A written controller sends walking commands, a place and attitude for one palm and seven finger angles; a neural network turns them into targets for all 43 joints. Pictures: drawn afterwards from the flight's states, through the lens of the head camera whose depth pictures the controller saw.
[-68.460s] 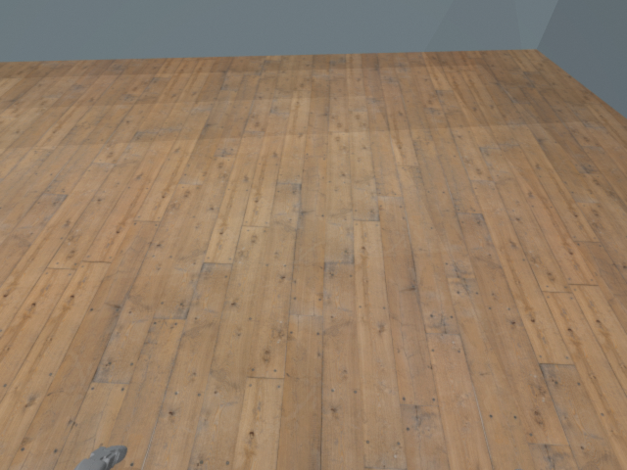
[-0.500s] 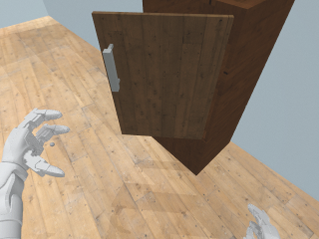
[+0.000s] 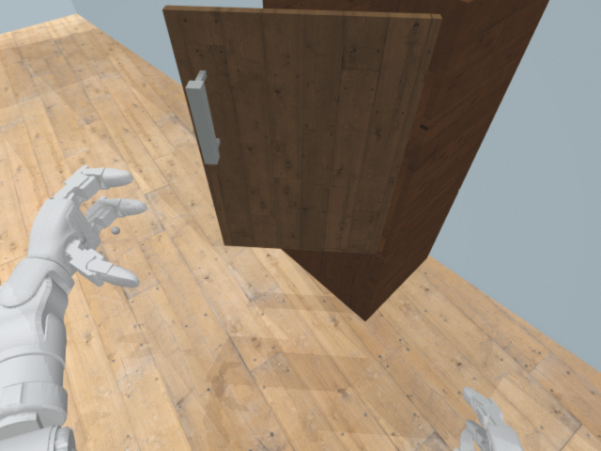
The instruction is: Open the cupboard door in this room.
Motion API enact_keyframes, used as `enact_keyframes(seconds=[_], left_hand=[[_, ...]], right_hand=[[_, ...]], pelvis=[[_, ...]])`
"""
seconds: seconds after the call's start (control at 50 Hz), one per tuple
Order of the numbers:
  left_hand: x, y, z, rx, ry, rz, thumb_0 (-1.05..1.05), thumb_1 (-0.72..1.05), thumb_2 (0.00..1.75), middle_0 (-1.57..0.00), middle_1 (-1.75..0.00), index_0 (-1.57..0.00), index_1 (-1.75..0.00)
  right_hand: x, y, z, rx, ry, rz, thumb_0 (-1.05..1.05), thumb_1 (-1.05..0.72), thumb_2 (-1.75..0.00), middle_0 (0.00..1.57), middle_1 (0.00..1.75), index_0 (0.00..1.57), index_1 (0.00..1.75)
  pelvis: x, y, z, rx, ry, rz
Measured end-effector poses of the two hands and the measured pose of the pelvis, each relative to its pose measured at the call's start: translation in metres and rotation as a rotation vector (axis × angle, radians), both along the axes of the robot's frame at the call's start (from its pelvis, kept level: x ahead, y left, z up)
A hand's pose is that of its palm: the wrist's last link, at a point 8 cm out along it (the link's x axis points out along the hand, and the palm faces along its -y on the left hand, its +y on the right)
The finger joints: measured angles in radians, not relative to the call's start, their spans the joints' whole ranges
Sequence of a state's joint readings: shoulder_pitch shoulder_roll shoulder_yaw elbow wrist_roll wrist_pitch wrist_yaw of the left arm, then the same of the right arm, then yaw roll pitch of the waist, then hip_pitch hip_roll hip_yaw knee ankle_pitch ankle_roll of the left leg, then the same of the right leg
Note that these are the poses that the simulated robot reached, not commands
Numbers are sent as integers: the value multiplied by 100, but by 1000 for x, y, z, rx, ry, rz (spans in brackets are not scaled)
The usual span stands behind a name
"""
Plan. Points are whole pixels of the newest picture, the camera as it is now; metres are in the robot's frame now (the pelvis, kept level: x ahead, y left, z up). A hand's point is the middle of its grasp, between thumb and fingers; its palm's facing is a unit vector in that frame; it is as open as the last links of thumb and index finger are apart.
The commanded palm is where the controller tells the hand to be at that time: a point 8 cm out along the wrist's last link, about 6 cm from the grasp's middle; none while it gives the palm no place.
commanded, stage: move the hooked fingers beside the handle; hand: left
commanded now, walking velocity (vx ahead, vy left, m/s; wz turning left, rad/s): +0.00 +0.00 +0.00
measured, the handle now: (207, 118) +0.63 +0.21 +0.09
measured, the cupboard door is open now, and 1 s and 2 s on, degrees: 42 42 42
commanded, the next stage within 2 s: none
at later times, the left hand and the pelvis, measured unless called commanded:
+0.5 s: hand (139, 186) +0.43 +0.26 +0.11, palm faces -0.02 -1.00 +0.02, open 14.0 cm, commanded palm +0.41 +0.31 +0.11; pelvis +0.01 +0.02 -0.01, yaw -1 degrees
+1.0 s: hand (154, 150) +0.51 +0.26 +0.11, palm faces +0.00 -1.00 +0.01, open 14.0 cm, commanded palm +0.51 +0.32 +0.10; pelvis +0.00 +0.01 -0.02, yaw -2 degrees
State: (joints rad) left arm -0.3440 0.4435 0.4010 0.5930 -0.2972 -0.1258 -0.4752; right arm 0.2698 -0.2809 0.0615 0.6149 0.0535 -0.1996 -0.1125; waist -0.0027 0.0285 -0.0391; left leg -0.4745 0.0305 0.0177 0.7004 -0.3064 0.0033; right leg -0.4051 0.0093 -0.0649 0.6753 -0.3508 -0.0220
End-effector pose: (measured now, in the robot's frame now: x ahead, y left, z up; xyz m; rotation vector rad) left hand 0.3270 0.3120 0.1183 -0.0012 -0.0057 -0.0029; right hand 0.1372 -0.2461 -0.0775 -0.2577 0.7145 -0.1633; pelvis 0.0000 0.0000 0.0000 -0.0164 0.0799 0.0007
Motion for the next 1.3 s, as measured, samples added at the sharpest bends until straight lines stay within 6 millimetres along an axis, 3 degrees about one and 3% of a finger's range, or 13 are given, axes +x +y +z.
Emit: enact_keyframes(seconds=[0.2, 0.58, 1.0, 1.3], left_hand=[[31, 10, -6, -2, 20, 11, -2, -50, 30, -30, -120, -30, -120], [97, 3, -5, -16, 25, 1, -2, -50, 30, -30, -120, -30, -120], [166, 5, -6, -11, 59, 0, -2, -50, 30, -30, -120, -30, -120], [227, 2, -8, -10, 85, -29, -2, -50, 30, -30, -120, -30, -120]], right_hand=[[-33, -5, -10, -16, 123, -52, 1, -90, -90, 20, 30, 20, 30], [-75, -6, -22, -32, 297, -121, 1, -90, -90, 20, 30, 20, 30], [-150, -16, -29, -74, 558, -246, 1, -90, -90, 20, 30, 20, 30], [-190, 3, -22, -85, 738, -313, 1, -90, -90, 20, 30, 20, 30]], pelvis=[[5, 8, -2, -3, 32, -12], [6, 15, -8, -13, 100, -18], [5, 13, -20, -31, 210, -29], [17, 22, -27, -52, 305, -37]])
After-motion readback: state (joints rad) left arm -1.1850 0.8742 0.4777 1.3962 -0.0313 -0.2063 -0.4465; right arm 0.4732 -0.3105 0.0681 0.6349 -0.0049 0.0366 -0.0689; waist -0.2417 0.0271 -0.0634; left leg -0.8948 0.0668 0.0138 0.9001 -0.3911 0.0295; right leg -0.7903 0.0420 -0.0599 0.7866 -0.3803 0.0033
